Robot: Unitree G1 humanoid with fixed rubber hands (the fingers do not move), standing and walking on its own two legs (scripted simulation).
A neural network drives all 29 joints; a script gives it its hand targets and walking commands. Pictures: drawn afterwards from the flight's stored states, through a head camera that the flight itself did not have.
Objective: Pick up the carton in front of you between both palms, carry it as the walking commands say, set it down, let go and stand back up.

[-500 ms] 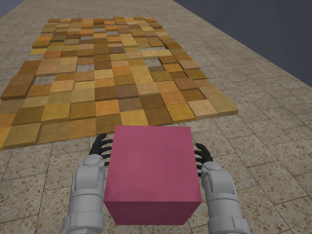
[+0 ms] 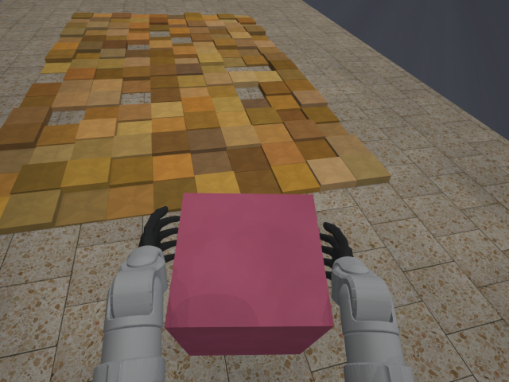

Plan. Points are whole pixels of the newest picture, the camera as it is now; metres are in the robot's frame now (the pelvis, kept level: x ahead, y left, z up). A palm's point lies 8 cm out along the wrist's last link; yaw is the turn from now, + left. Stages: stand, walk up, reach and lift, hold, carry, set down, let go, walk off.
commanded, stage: carry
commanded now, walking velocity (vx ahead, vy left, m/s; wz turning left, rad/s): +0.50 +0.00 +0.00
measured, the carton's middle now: (246, 280) +0.29 +0.00 -0.01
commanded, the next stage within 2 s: none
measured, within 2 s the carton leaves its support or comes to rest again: neither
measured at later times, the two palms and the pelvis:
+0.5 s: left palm (155, 158) +0.51 +0.19 +0.09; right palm (301, 165) +0.51 -0.11 +0.09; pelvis +0.24 +0.02 +0.00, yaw +1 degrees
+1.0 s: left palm (180, 83) +0.86 +0.18 +0.09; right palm (284, 92) +0.86 -0.12 +0.08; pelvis +0.58 +0.01 -0.01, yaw +3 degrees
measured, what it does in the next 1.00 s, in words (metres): walks ahead: right foot, then left foot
